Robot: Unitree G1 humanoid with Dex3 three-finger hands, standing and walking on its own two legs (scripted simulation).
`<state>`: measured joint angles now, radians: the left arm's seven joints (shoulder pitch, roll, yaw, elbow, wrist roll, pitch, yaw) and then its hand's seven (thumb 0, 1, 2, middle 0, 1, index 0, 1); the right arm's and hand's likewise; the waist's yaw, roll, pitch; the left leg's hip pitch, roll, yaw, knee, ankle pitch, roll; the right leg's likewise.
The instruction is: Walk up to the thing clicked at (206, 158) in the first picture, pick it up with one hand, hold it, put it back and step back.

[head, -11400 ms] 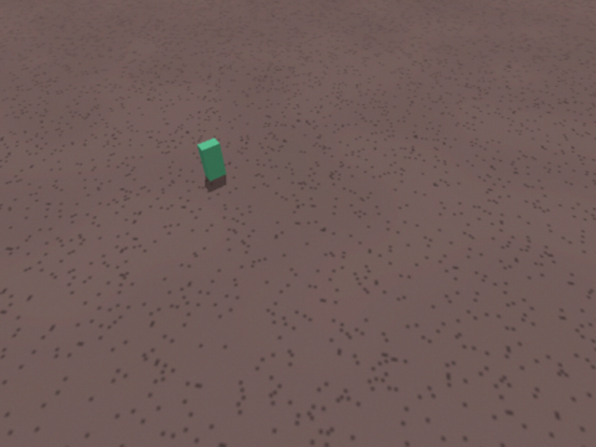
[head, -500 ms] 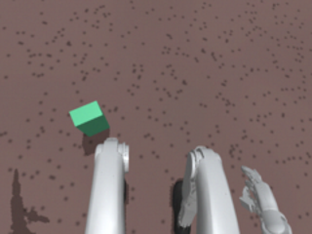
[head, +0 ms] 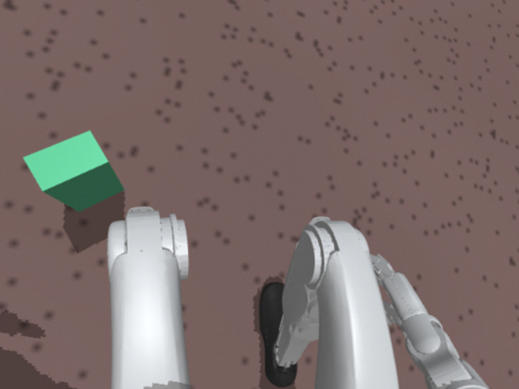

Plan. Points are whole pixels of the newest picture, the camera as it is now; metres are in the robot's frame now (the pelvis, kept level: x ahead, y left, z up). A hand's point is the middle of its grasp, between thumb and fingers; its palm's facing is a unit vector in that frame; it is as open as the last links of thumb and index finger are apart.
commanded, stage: approach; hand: left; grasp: from the side
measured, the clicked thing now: (83, 176) +0.39 +0.30 -0.22
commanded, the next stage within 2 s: close in in 0.04 s
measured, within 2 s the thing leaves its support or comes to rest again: neither
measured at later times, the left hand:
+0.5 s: hand (28, 206) +0.32 +0.35 -0.18, palm faces +0.35 -0.94 +0.03, open 17.6 cm
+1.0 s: hand (62, 200) +0.34 +0.31 -0.18, palm faces +0.36 -0.93 +0.02, open 17.7 cm
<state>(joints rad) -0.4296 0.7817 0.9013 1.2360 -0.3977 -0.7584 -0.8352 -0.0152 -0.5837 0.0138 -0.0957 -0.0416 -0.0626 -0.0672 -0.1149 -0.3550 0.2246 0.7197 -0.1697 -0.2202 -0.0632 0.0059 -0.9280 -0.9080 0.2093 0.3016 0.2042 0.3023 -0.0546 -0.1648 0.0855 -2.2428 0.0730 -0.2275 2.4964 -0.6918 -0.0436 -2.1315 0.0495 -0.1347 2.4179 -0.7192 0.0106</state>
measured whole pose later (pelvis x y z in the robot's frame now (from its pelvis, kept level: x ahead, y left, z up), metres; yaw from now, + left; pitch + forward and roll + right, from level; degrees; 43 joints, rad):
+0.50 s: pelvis -0.01 +0.02 -0.03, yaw -4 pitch +14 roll -13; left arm -0.38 0.69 0.72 1.21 -0.31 -0.97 -0.46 -0.02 -0.61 0.00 -0.10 -0.07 -0.10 -0.07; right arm -0.17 -0.37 0.34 0.65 -0.28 -0.10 0.04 0.00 -0.94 -0.91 0.21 0.30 0.21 0.30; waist -0.11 -0.23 0.20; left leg -2.24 0.06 -0.33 2.65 -0.70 -0.02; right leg -2.08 0.09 -0.20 2.49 -0.69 0.05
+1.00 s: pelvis -0.01 +0.01 -0.04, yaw -5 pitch +12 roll -13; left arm -0.38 0.63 0.59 1.22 -0.27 -1.10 -0.24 -0.02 -0.61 0.01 -0.08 -0.06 -0.08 -0.05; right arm -0.15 -0.37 0.38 0.62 -0.29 -0.05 0.12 0.00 -0.93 -0.90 0.21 0.30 0.21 0.30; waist -0.14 -0.23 0.22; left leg -2.24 0.05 -0.36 2.68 -0.68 -0.03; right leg -2.09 0.09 -0.21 2.51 -0.67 0.06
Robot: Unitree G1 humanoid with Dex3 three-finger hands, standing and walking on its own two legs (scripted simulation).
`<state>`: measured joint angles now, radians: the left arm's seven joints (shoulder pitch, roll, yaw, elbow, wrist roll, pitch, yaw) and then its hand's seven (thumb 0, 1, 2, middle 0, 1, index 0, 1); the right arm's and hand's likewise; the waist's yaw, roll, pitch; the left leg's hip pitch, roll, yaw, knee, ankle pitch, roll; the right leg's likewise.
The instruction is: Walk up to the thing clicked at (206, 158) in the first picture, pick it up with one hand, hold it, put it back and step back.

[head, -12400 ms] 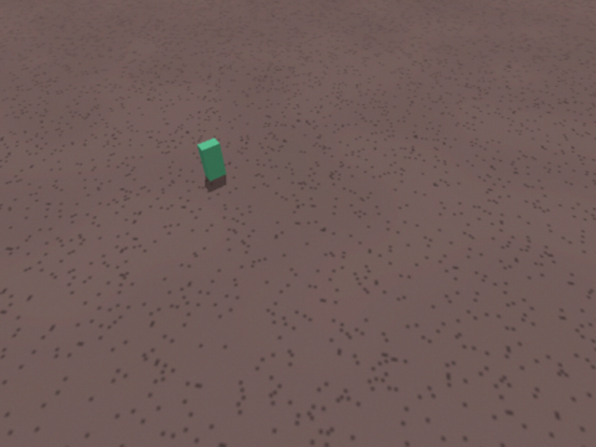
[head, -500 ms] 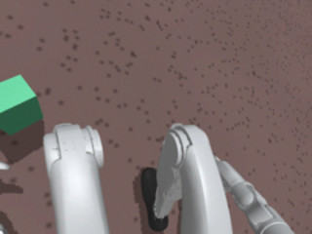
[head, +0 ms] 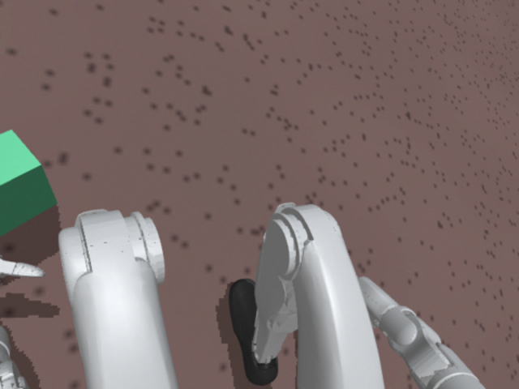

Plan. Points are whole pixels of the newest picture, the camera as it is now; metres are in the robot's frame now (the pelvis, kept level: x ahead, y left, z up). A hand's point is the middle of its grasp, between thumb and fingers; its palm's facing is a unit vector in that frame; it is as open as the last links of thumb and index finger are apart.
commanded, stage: close in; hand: left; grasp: from the side
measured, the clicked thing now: (5, 190) +0.38 +0.32 -0.17
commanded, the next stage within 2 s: rest palm in 0.08 s
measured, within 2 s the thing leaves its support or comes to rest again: neither
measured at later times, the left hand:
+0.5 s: hand out of the picture +0.34 +0.32 -0.14, palm faces +0.46 -0.89 +0.01, open 17.2 cm
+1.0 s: hand out of the picture +0.36 +0.32 -0.14, palm faces +0.45 -0.89 +0.01, open 11.5 cm
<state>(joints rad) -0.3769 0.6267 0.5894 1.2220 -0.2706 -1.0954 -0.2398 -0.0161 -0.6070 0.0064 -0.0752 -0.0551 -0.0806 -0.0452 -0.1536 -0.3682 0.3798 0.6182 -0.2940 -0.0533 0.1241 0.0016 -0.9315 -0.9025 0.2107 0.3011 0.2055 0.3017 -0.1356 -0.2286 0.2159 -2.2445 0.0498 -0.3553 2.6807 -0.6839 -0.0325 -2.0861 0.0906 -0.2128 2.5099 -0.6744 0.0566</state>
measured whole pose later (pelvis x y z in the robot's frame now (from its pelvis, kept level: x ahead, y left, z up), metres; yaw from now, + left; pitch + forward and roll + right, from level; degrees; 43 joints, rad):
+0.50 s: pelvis +0.00 +0.00 +0.00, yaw +0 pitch +12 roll -14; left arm -0.41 0.64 0.55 1.22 -0.21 -1.10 -0.11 -0.02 -0.50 0.08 -0.10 -0.04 -0.09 -0.05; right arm -0.18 -0.36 0.39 0.60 -0.31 -0.02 0.15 0.00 -0.91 -0.90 0.21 0.30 0.20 0.30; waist -0.14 -0.23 0.23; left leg -2.24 0.05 -0.37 2.68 -0.69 -0.03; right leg -2.08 0.09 -0.22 2.50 -0.67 0.06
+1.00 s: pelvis +0.00 +0.00 +0.01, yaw -1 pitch +12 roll -15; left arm -0.44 0.67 0.55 1.22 -0.21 -1.09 -0.09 0.00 0.09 0.41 -0.45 -0.35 -0.44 -0.36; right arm -0.18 -0.36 0.41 0.59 -0.31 0.00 0.14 0.00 -0.89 -0.90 0.21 0.30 0.20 0.30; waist -0.15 -0.25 0.25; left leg -2.23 0.05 -0.38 2.67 -0.69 -0.03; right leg -2.06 0.10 -0.23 2.48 -0.67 0.06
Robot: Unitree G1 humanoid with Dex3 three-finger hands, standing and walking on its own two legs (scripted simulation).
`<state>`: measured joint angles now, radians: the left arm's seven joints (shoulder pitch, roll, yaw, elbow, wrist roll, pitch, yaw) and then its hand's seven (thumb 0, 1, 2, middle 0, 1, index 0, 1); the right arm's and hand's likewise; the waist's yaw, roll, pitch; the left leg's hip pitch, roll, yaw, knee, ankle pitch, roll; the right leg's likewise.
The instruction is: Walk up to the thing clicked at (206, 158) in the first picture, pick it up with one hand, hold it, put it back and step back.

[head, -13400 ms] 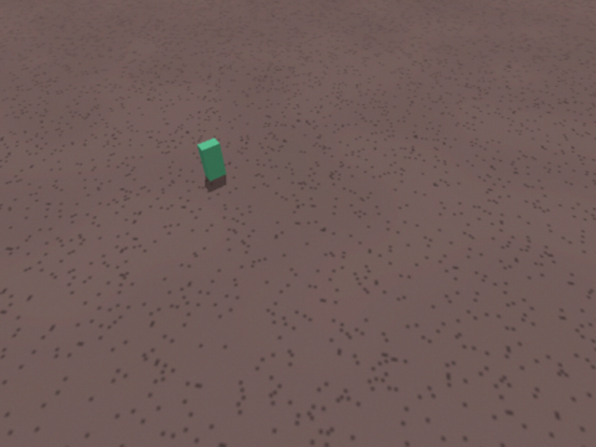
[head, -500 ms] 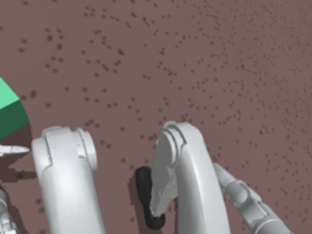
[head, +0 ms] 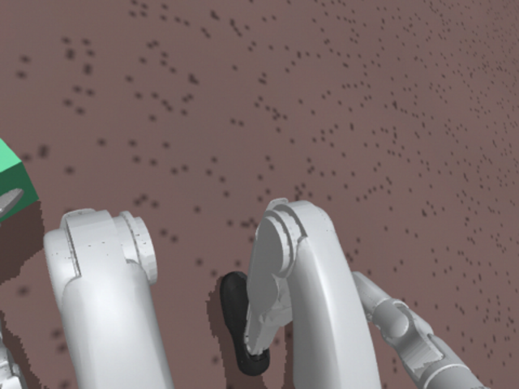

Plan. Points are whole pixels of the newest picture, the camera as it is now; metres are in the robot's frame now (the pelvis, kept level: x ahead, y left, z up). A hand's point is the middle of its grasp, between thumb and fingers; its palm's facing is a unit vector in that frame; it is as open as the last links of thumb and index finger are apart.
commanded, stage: close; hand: left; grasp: from the side
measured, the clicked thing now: out of the picture +0.38 +0.32 -0.18
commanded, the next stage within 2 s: settle in 0.56 s
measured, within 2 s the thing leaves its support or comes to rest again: leaves its support in 1.04 s
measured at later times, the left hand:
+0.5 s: hand out of the picture +0.35 +0.33 -0.15, palm faces +0.47 -0.88 +0.00, open 9.8 cm
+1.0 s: hand out of the picture +0.33 +0.32 -0.15, palm faces +0.46 -0.89 -0.01, open 9.4 cm
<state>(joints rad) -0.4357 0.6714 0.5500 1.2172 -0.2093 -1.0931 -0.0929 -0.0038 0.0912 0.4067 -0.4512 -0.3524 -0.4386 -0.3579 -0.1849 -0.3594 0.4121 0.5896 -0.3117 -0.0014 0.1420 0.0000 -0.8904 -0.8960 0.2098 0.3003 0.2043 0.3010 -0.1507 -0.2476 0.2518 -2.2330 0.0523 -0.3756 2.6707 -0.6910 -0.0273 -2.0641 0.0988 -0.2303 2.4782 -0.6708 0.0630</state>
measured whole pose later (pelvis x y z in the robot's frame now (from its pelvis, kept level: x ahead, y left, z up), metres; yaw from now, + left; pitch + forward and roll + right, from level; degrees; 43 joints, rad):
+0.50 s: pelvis +0.00 +0.00 +0.00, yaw +0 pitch +12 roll -15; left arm -0.42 0.68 0.51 1.20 -0.21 -1.10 -0.06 -0.01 -0.10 0.76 -0.62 -0.81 -0.65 -0.82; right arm -0.19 -0.35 0.42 0.60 -0.31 0.00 0.15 0.00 -0.89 -0.89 0.21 0.30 0.20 0.30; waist -0.14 -0.25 0.25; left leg -2.23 0.05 -0.39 2.67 -0.70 -0.03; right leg -2.05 0.10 -0.24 2.47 -0.68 0.06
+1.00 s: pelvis +0.00 +0.00 +0.01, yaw +0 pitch +14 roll -15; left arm -0.32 0.61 0.49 1.00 -0.17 -0.99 -0.01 0.00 -0.22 0.95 -0.70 -1.00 -0.73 -0.97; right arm -0.17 -0.33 0.36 0.59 -0.30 0.01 0.15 0.00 -0.91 -0.90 0.21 0.30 0.20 0.30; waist -0.12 -0.24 0.22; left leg -2.23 0.05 -0.38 2.64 -0.70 -0.03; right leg -2.05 0.09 -0.24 2.45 -0.69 0.06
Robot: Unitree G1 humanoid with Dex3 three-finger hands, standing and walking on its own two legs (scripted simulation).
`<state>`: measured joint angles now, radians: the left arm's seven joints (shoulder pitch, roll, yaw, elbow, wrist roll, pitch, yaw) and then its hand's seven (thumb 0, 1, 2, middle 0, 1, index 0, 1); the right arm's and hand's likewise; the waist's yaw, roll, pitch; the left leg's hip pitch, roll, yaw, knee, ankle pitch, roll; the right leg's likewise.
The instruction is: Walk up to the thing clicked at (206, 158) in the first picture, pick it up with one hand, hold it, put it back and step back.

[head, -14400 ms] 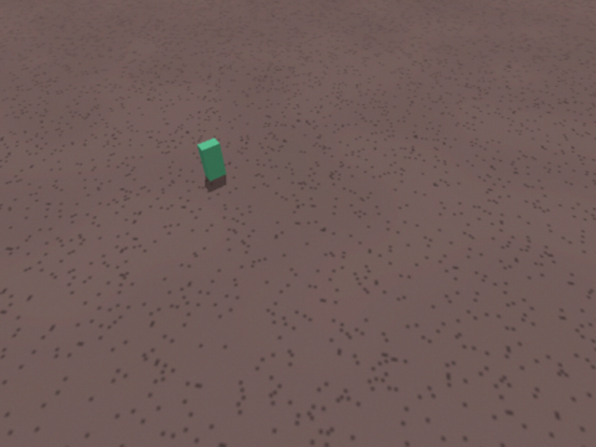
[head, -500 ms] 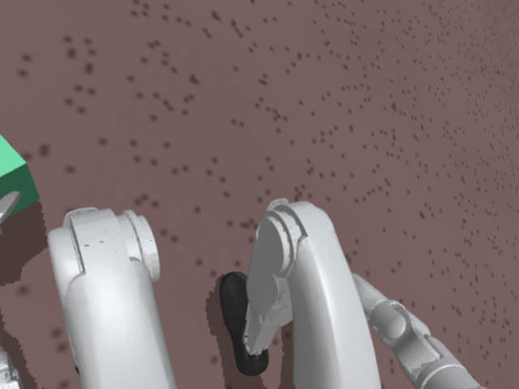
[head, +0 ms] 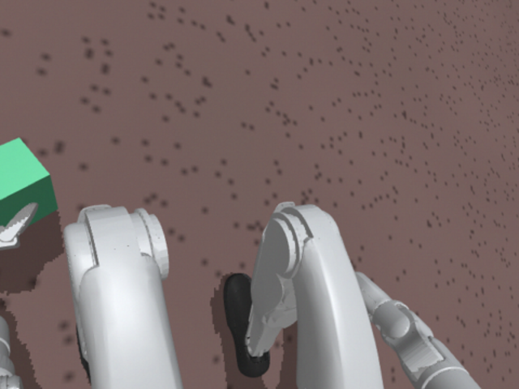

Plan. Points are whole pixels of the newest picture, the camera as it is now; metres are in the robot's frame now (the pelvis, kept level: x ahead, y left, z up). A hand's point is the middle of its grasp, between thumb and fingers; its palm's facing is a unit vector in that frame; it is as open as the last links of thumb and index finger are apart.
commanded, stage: settle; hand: left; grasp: from the side
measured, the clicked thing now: (8, 197) +0.35 +0.31 -0.19
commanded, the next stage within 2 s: lift in 1.46 s
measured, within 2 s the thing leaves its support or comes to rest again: leaves its support in 0.04 s
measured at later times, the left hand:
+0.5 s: hand out of the picture +0.32 +0.33 -0.03, palm faces +0.46 -0.89 -0.06, open 9.4 cm
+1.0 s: hand out of the picture +0.33 +0.31 +0.03, palm faces +0.46 -0.89 -0.07, open 9.5 cm
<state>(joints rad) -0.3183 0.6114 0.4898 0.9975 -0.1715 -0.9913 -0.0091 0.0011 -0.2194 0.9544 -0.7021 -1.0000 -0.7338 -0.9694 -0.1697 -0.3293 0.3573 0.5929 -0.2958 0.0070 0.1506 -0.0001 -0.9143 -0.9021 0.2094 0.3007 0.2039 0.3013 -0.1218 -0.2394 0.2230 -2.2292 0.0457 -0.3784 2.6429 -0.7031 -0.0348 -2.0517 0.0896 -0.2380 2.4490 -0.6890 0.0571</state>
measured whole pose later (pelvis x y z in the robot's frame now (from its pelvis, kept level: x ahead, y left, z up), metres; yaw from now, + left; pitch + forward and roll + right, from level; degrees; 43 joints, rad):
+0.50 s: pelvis +0.01 -0.01 +0.04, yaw +5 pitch +24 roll -11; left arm -0.26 0.45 0.42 0.69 -0.21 -0.76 -0.07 0.00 -0.24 0.99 -0.71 -0.99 -0.74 -0.96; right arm -0.04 -0.29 0.15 0.67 -0.14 0.03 0.12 0.00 -0.91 -0.90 0.21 0.30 0.20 0.30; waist -0.07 -0.07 0.01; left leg -2.25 0.05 -0.24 2.48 -0.67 -0.02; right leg -2.10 0.04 -0.15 2.37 -0.71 0.03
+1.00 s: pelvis +0.02 -0.02 +0.07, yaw +9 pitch +31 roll -5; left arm -0.32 0.35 0.43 0.65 -0.21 -0.63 -0.15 0.00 -0.27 1.04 -0.71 -1.00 -0.74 -0.97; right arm -0.01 -0.28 0.03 0.69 -0.07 0.00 0.06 0.00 -0.91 -0.90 0.21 0.30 0.20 0.30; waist -0.04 -0.03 -0.08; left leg -2.19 0.06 -0.15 2.32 -0.68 -0.04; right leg -2.10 0.02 -0.09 2.29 -0.73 0.00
